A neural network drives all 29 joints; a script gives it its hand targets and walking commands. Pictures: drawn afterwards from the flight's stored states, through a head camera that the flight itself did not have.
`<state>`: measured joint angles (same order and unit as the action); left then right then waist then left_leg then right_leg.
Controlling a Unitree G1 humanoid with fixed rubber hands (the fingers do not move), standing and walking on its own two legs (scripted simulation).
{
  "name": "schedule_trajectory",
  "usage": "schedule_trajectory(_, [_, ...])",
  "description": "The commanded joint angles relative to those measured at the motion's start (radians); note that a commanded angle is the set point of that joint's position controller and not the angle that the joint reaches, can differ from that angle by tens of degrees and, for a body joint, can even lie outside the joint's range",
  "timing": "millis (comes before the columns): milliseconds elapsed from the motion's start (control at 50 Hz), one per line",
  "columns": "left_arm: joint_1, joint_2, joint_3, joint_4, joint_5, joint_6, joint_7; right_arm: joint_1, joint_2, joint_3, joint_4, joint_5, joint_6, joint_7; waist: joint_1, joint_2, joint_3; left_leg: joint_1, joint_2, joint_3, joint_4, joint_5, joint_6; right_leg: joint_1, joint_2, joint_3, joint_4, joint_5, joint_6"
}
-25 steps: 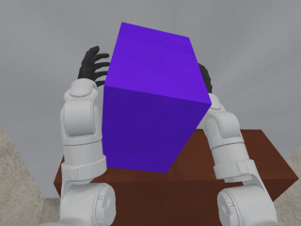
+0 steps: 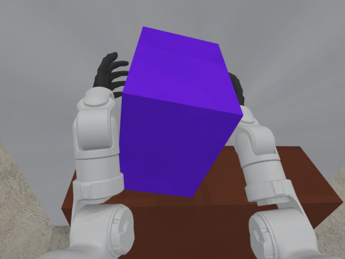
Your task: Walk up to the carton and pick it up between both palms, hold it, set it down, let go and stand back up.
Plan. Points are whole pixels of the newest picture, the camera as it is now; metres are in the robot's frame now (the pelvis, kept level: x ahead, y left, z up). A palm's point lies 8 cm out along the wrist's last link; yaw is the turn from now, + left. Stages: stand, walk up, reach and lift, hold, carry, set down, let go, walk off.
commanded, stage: hold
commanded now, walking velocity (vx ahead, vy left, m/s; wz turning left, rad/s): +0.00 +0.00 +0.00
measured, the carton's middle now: (168, 114) +0.38 +0.00 +0.20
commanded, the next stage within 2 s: none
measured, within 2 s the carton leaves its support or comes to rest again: neither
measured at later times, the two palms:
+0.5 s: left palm (100, 91) +0.35 +0.14 +0.27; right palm (230, 107) +0.36 -0.13 +0.24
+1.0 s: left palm (104, 89) +0.36 +0.13 +0.27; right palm (233, 105) +0.36 -0.14 +0.24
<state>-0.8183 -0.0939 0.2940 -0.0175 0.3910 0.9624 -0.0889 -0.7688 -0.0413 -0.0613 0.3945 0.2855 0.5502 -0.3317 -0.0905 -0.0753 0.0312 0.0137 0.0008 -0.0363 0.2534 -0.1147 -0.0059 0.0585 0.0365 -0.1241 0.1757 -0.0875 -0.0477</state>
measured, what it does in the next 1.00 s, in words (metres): stands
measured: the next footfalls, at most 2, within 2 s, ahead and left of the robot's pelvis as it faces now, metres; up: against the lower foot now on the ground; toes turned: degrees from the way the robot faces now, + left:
none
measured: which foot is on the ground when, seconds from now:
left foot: down 0.00-1.00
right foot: down 0.00-1.00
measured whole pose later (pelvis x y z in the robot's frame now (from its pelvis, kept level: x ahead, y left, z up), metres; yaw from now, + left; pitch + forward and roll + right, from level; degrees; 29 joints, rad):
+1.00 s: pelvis +0.01 +0.00 +0.00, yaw +0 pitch -9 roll -1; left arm -0.79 -0.10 0.27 -0.09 0.38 0.97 -0.08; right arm -0.74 -0.04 -0.04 0.34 0.29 0.53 -0.34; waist -0.10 -0.08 0.03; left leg 0.02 0.00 -0.04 0.24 -0.12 -0.01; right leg 0.08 0.04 -0.13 0.14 -0.08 -0.05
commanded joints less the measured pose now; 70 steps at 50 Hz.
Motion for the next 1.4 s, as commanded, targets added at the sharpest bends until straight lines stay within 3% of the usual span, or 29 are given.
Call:
schedule_trajectory(0, [-0.430, -0.350, -0.320, -0.033, -0.145, -0.044, -0.088, -0.695, 0.313, 0.223, -0.279, 0.043, -0.063, 0.035, 0.000, 0.011, -0.340, -0.020, -0.020, 0.058, -0.037, 0.072, 0.002, 0.150, -0.020, 0.007, -0.002, 0.103, 0.099])
schedule_trajectory(20, [-0.430, -0.353, -0.349, -0.088, -0.158, -0.049, -0.092, -0.694, 0.335, 0.264, -0.358, 0.065, -0.073, 0.025, -0.002, 0.002, -0.408, 0.015, -0.027, 0.064, -0.020, 0.154, 0.003, 0.187, -0.011, 0.009, -0.001, 0.191, 0.107])
schedule_trajectory(80, [-0.425, -0.372, -0.394, -0.134, -0.161, -0.044, -0.104, -0.703, 0.353, 0.306, -0.387, 0.083, -0.067, 0.004, -0.008, 0.045, -0.456, 0.084, -0.036, 0.042, 0.013, 0.307, -0.004, 0.196, -0.012, 0.008, 0.010, 0.315, 0.096])
schedule_trajectory(160, [-0.432, -0.359, -0.363, -0.055, -0.146, -0.031, -0.089, -0.701, 0.313, 0.242, -0.280, 0.056, -0.055, 0.024, 0.006, 0.066, -0.287, -0.030, -0.020, 0.045, -0.035, 0.030, -0.010, 0.107, -0.014, -0.004, -0.007, 0.023, 0.089])
schedule_trajectory(200, [-0.436, -0.326, -0.328, 0.003, -0.139, -0.020, -0.085, -0.677, 0.289, 0.203, -0.198, 0.032, -0.045, 0.031, 0.009, 0.063, -0.217, -0.092, -0.011, 0.053, -0.062, -0.062, -0.010, 0.105, -0.014, -0.003, -0.007, -0.027, 0.084])
schedule_trajectory(260, [-0.437, -0.361, -0.348, -0.021, -0.153, -0.033, -0.085, -0.695, 0.299, 0.202, -0.263, 0.041, -0.056, 0.035, -0.016, 0.070, -0.318, -0.060, -0.017, 0.048, -0.040, 0.028, -0.008, 0.125, -0.008, -0.004, 0.007, 0.046, 0.092])
schedule_trajectory(320, [-0.413, -0.383, -0.392, -0.118, -0.179, -0.036, -0.095, -0.680, 0.338, 0.280, -0.370, 0.088, -0.061, 0.018, -0.021, 0.069, -0.422, 0.051, -0.034, 0.044, 0.017, 0.307, -0.022, 0.176, -0.001, 0.016, 0.002, 0.306, 0.093])
schedule_trajectory(340, [-0.412, -0.378, -0.392, -0.107, -0.167, -0.030, -0.101, -0.679, 0.329, 0.279, -0.341, 0.091, -0.051, 0.013, -0.023, 0.089, -0.427, 0.082, -0.035, 0.032, 0.021, 0.330, -0.029, 0.179, -0.009, 0.018, 0.004, 0.299, 0.091])
schedule_trajectory(380, [-0.396, -0.364, -0.378, -0.118, -0.154, -0.028, -0.110, -0.617, 0.346, 0.299, -0.292, 0.078, -0.038, 0.003, -0.015, 0.050, -0.376, 0.076, -0.036, 0.035, 0.008, 0.310, -0.026, 0.157, -0.014, 0.013, -0.015, 0.292, 0.089])
schedule_trajectory(420, [-0.406, -0.375, -0.403, -0.119, -0.145, -0.024, -0.107, -0.654, 0.333, 0.277, -0.289, 0.091, -0.042, 0.004, -0.022, 0.093, -0.352, 0.052, -0.032, 0.037, 0.003, 0.230, -0.029, 0.106, -0.020, 0.013, -0.010, 0.196, 0.083])
schedule_trajectory(520, [-0.434, -0.368, -0.357, -0.048, -0.131, -0.028, -0.086, -0.671, 0.302, 0.217, -0.231, 0.047, -0.050, 0.032, -0.018, 0.073, -0.212, -0.071, -0.012, 0.046, -0.070, -0.018, -0.020, 0.102, -0.001, -0.007, -0.004, 0.016, 0.085])
schedule_trajectory(560, [-0.408, -0.364, -0.349, -0.080, -0.142, -0.029, -0.084, -0.659, 0.315, 0.242, -0.263, 0.049, -0.060, 0.033, -0.016, 0.040, -0.303, -0.035, -0.010, 0.046, -0.054, 0.074, -0.014, 0.155, -0.001, -0.004, 0.006, 0.106, 0.083])
schedule_trajectory(620, [-0.415, -0.388, -0.401, -0.121, -0.154, -0.031, -0.085, -0.677, 0.319, 0.263, -0.331, 0.070, -0.072, 0.025, -0.017, 0.080, -0.378, 0.058, -0.020, 0.042, -0.013, 0.215, -0.033, 0.154, 0.006, 0.001, -0.005, 0.189, 0.076])
schedule_trajectory(660, [-0.397, -0.390, -0.418, -0.147, -0.166, -0.025, -0.088, -0.686, 0.319, 0.289, -0.375, 0.084, -0.068, 0.017, -0.018, 0.066, -0.407, 0.077, -0.022, 0.037, 0.013, 0.289, -0.037, 0.164, 0.001, 0.009, -0.004, 0.234, 0.075])
schedule_trajectory(760, [-0.412, -0.361, -0.361, -0.032, -0.141, -0.012, -0.080, -0.687, 0.282, 0.225, -0.245, 0.038, -0.060, 0.034, -0.006, 0.052, -0.244, -0.084, -0.007, 0.045, -0.060, -0.018, -0.016, 0.147, -0.007, -0.005, -0.008, 0.005, 0.072])
schedule_trajectory(780, [-0.428, -0.369, -0.365, -0.042, -0.138, -0.020, -0.075, -0.699, 0.278, 0.209, -0.241, 0.033, -0.064, 0.045, -0.021, 0.083, -0.238, -0.094, -0.003, 0.045, -0.074, -0.037, -0.015, 0.127, -0.002, -0.015, -0.003, 0.004, 0.079])
schedule_trajectory(820, [-0.445, -0.374, -0.347, -0.010, -0.142, -0.029, -0.074, -0.720, 0.280, 0.191, -0.248, 0.027, -0.070, 0.054, -0.019, 0.073, -0.273, -0.097, -0.008, 0.049, -0.069, -0.042, -0.022, 0.137, 0.004, -0.018, 0.008, 0.025, 0.084])
schedule_trajectory(880, [-0.414, -0.374, -0.385, -0.138, -0.160, -0.041, -0.079, -0.681, 0.328, 0.262, -0.356, 0.065, -0.083, 0.034, -0.015, 0.050, -0.454, 0.064, -0.029, 0.053, -0.007, 0.234, -0.009, 0.199, -0.003, 0.008, 0.002, 0.253, 0.100])
schedule_trajectory(920, [-0.422, -0.380, -0.396, -0.149, -0.161, -0.035, -0.092, -0.673, 0.346, 0.290, -0.351, 0.074, -0.066, 0.016, -0.021, 0.046, -0.432, 0.083, -0.038, 0.045, 0.015, 0.306, -0.015, 0.196, -0.011, 0.007, -0.001, 0.327, 0.096])
schedule_trajectory(940, [-0.418, -0.374, -0.392, -0.125, -0.143, -0.027, -0.097, -0.659, 0.334, 0.277, -0.309, 0.073, -0.059, 0.014, -0.019, 0.075, -0.355, 0.069, -0.034, 0.042, 0.006, 0.278, -0.023, 0.168, -0.010, 0.007, -0.005, 0.268, 0.091])
schedule_trajectory(960, [-0.377, -0.357, -0.357, -0.055, -0.131, -0.017, -0.104, -0.660, 0.310, 0.270, -0.285, 0.069, -0.053, 0.014, -0.009, 0.061, -0.292, 0.040, -0.030, 0.041, -0.009, 0.231, -0.024, 0.156, -0.015, 0.001, -0.018, 0.224, 0.087])
schedule_trajectory(1000, [-0.378, -0.353, -0.353, -0.072, -0.135, -0.019, -0.105, -0.625, 0.290, 0.246, -0.258, 0.060, -0.053, 0.018, -0.007, 0.052, -0.303, 0.002, -0.021, 0.041, -0.034, 0.130, -0.022, 0.153, -0.009, -0.005, -0.010, 0.124, 0.080])
schedule_trajectory(1060, [-0.403, -0.348, -0.321, -0.032, -0.128, -0.020, -0.105, -0.664, 0.315, 0.238, -0.261, 0.056, -0.053, 0.022, -0.005, 0.021, -0.233, -0.016, -0.023, 0.046, -0.050, 0.078, -0.003, 0.101, -0.028, 0.006, -0.023, 0.115, 0.085])
schedule_trajectory(1140, [-0.410, -0.381, -0.408, -0.172, -0.161, -0.035, -0.099, -0.660, 0.329, 0.273, -0.356, 0.078, -0.072, 0.011, -0.022, 0.060, -0.398, 0.070, -0.028, 0.045, -0.003, 0.255, -0.016, 0.163, -0.012, 0.011, -0.006, 0.257, 0.082])
schedule_trajectory(1180, [-0.372, -0.381, -0.406, -0.140, -0.156, -0.026, -0.114, -0.661, 0.340, 0.292, -0.392, 0.084, -0.066, -0.004, -0.021, 0.051, -0.397, 0.087, -0.036, 0.042, 0.014, 0.309, -0.015, 0.187, -0.019, 0.015, -0.005, 0.334, 0.094])
schedule_trajectory(1280, [-0.392, -0.346, -0.372, -0.109, -0.146, -0.019, -0.104, -0.633, 0.308, 0.265, -0.287, 0.073, -0.049, 0.017, 0.000, 0.053, -0.296, 0.016, -0.023, 0.043, -0.042, 0.132, -0.015, 0.132, -0.018, -0.001, -0.013, 0.132, 0.087])
schedule_trajectory(1300, [-0.390, -0.357, -0.371, -0.098, -0.152, -0.019, -0.103, -0.646, 0.314, 0.271, -0.310, 0.067, -0.052, 0.019, -0.002, 0.030, -0.291, -0.004, -0.020, 0.043, -0.043, 0.115, -0.010, 0.146, -0.014, -0.002, -0.013, 0.126, 0.083])
schedule_trajectory(1340, [-0.415, -0.376, -0.382, -0.107, -0.153, -0.023, -0.092, -0.667, 0.306, 0.246, -0.307, 0.059, -0.056, 0.025, -0.019, 0.063, -0.302, 0.018, -0.020, 0.044, -0.044, 0.097, -0.021, 0.117, -0.012, -0.004, -0.010, 0.102, 0.086])
schedule_trajectory(1380, [-0.423, -0.364, -0.363, -0.098, -0.160, -0.022, -0.090, -0.680, 0.312, 0.253, -0.324, 0.062, -0.057, 0.027, -0.001, 0.041, -0.329, 0.033, -0.018, 0.039, -0.025, 0.118, -0.019, 0.123, -0.010, -0.005, -0.010, 0.136, 0.080])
